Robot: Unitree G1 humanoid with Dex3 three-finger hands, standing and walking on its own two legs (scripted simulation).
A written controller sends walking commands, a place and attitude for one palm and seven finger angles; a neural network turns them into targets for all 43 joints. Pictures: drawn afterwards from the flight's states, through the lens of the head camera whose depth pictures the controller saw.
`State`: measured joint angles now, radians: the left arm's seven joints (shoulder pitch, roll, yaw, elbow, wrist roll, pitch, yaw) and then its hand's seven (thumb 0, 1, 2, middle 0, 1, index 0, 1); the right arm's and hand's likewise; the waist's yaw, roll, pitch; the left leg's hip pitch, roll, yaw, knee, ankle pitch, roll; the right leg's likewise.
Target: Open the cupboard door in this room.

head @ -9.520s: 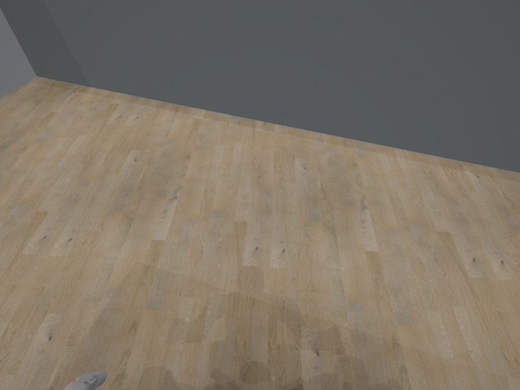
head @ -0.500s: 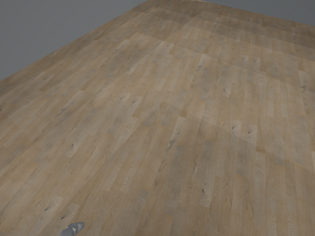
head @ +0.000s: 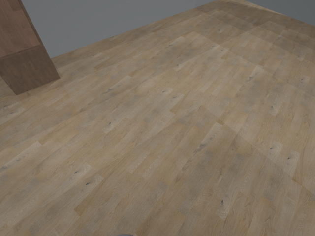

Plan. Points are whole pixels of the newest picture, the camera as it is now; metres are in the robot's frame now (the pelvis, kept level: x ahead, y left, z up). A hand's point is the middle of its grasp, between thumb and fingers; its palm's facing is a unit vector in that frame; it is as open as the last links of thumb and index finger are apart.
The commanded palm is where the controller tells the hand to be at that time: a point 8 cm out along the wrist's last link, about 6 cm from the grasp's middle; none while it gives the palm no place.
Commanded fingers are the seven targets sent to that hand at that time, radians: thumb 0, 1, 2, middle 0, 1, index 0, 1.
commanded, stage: turn or walk to find it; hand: left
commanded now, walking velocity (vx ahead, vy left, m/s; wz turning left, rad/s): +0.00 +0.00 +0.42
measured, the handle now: out of the picture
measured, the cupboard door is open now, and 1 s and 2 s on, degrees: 0 0 0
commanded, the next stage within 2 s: stand and wait in 0.40 s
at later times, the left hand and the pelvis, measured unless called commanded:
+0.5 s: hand out of the picture +0.04 +0.24 -0.15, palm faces +0.18 -0.95 -0.26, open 7.4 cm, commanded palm none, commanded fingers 0.00 0.90 0.90 -0.20 -0.30 -0.20 -0.30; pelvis -0.02 +0.02 +0.01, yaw +10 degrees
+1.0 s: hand out of the picture -0.08 +0.15 -0.17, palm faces +0.29 -0.93 -0.21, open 7.3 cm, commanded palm none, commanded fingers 0.00 0.90 0.90 -0.20 -0.30 -0.20 -0.30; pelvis -0.04 -0.02 +0.00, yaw +14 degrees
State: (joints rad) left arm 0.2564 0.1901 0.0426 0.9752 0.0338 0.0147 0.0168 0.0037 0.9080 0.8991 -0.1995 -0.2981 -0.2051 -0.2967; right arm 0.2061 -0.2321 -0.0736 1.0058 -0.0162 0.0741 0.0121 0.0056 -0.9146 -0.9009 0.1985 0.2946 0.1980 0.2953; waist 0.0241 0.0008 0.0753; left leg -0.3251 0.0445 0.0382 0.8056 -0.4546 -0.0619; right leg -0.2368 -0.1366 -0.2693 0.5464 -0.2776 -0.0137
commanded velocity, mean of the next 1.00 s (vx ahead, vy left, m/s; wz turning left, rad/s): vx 0.00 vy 0.00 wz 0.17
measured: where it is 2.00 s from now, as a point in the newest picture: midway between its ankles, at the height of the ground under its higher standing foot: outside the picture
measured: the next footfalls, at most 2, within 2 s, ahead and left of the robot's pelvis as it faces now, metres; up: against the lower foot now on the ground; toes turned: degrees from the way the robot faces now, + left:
left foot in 0.06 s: +0.02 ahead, +0.13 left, +0.00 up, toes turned +6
right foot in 0.60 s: +0.03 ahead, -0.10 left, +0.00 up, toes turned +7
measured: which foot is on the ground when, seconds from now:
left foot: up 0.00-0.04, down 0.06-0.60, up 0.62-0.98, down 1.00-1.00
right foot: down 0.00-0.06, up 0.08-0.58, down 0.60-1.00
